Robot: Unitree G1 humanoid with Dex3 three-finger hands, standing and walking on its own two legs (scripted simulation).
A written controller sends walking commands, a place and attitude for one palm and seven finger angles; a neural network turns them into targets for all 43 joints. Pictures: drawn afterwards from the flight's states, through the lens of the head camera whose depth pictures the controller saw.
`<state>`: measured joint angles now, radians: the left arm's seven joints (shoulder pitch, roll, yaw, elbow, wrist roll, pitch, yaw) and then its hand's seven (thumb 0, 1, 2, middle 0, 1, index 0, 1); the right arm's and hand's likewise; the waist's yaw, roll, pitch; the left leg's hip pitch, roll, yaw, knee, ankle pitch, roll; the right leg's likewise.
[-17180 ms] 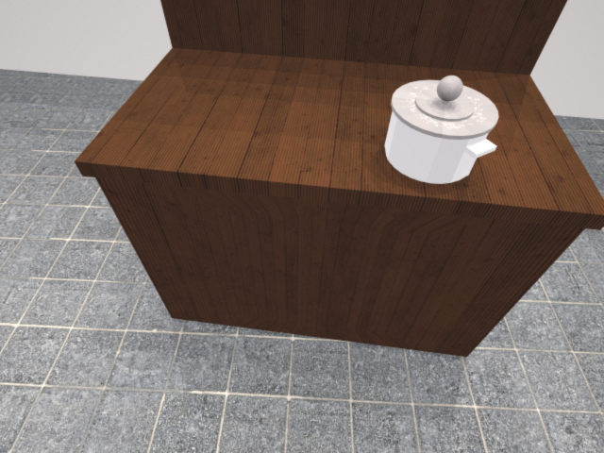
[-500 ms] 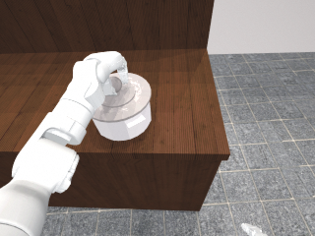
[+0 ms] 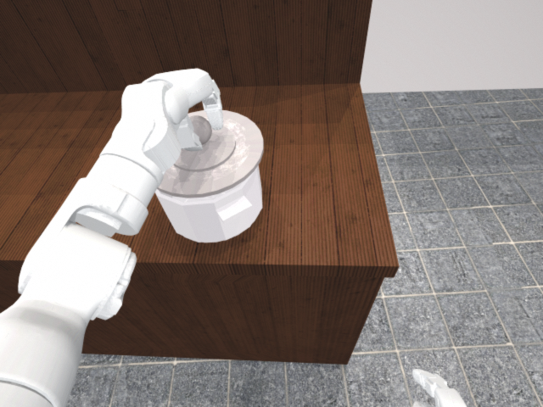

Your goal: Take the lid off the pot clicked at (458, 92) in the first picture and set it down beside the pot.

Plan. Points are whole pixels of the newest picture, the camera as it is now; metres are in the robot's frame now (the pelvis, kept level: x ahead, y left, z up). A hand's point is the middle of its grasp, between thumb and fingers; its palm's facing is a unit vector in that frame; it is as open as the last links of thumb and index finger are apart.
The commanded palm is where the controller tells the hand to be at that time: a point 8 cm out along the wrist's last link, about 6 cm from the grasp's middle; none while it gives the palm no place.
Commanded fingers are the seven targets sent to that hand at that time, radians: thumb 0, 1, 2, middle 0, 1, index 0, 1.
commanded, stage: lift the lid straight up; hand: left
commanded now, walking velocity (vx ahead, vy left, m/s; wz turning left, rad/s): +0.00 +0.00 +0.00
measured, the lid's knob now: (197, 130) +0.49 +0.12 +0.16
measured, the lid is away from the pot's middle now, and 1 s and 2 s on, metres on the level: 0.01 0.02 0.07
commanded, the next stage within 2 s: move the lid sideways beside the pot in 1.40 s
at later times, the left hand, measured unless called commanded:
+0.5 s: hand (176, 103) +0.46 +0.13 +0.23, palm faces -0.28 -0.06 -0.96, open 7.4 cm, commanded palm +0.45 +0.13 +0.31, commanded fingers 0.00 0.71 0.88 -0.86 -1.06 -0.85 -1.07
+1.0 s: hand (169, 70) +0.47 +0.13 +0.27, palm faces -0.23 -0.09 -0.97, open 7.4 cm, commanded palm +0.45 +0.14 +0.35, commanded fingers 0.00 0.71 0.88 -0.86 -1.06 -0.85 -1.07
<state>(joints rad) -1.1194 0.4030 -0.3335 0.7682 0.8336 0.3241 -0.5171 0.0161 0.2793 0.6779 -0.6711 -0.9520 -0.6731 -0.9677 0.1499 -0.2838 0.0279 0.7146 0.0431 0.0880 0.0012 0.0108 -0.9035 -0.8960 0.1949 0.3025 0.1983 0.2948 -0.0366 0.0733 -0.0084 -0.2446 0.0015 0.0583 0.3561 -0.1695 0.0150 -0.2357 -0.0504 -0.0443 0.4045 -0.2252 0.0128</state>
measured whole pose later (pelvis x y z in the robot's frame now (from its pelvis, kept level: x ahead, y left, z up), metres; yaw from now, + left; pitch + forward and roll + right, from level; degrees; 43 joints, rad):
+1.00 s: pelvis +0.00 +0.00 +0.00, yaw +0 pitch +3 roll +1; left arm -1.33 0.45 -0.32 0.84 0.86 0.35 -0.58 0.01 0.27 0.68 -0.68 -0.95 -0.68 -0.97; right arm 0.17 -0.29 0.03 0.72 0.05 0.06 -0.01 0.01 -0.90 -0.90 0.20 0.30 0.20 0.29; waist -0.04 0.07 -0.02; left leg -0.24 0.00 0.06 0.34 -0.15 0.02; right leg -0.23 -0.05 -0.04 0.39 -0.21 0.02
